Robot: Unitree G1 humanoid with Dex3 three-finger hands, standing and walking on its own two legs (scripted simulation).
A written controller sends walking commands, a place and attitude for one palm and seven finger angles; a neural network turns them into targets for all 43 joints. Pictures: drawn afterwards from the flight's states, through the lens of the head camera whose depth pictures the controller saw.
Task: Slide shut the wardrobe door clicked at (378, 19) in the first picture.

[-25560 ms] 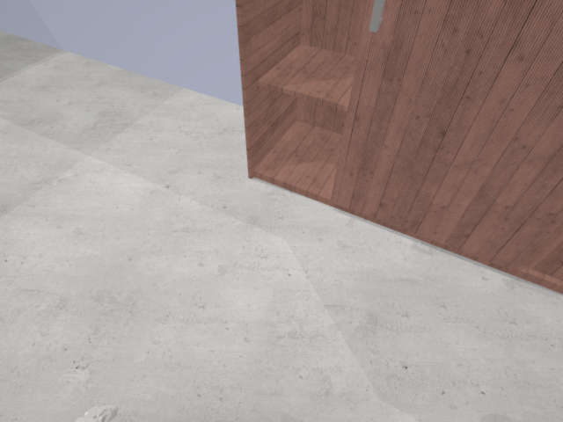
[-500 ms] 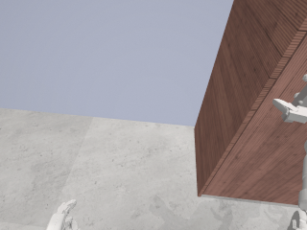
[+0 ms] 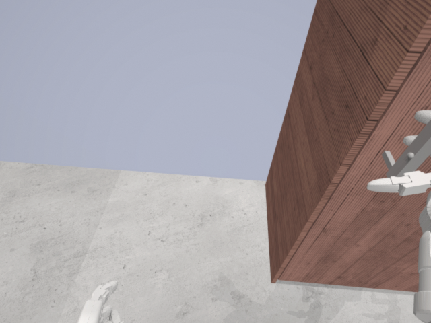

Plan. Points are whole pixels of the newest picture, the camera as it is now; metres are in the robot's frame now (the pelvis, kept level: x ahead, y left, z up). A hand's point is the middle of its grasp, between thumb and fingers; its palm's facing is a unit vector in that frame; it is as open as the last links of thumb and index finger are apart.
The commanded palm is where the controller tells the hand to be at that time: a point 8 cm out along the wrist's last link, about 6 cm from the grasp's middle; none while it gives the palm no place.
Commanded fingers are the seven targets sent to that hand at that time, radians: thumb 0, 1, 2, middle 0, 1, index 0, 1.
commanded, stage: slip the hand off the handle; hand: right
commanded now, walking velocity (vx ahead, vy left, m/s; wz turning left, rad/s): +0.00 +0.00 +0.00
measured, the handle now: (416, 136) +0.39 -0.32 +0.18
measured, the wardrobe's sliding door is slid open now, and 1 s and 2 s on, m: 0.00 0.00 0.00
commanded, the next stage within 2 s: draw the hand back to the body in 1.18 s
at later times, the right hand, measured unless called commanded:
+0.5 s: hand out of the picture +0.33 -0.37 +0.17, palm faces +0.53 +0.81 -0.25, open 14.7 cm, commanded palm +0.29 -0.40 +0.18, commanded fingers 0.00 0.55 -0.20 0.25 1.15 0.25 1.15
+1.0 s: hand out of the picture +0.26 -0.37 +0.16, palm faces +0.55 +0.80 -0.25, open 14.7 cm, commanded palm +0.21 -0.40 +0.18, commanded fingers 0.00 0.55 -0.20 0.25 1.15 0.25 1.15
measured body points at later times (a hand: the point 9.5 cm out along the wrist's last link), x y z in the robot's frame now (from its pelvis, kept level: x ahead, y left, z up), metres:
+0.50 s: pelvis -0.01 +0.00 +0.00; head +0.01 +0.00 +0.45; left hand +0.12 +0.26 -0.11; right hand +0.30 -0.41 +0.19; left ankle -0.03 +0.10 -0.73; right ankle +0.02 -0.08 -0.73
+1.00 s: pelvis -0.01 +0.00 +0.00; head -0.01 +0.00 +0.45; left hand +0.17 +0.23 -0.09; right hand +0.23 -0.41 +0.18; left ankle -0.03 +0.10 -0.73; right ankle +0.02 -0.08 -0.73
